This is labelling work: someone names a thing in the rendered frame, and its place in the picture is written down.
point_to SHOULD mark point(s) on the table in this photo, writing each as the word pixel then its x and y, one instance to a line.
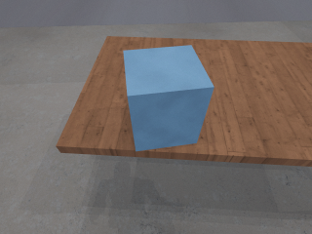
pixel 260 110

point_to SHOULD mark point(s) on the carton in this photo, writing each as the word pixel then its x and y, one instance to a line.
pixel 169 92

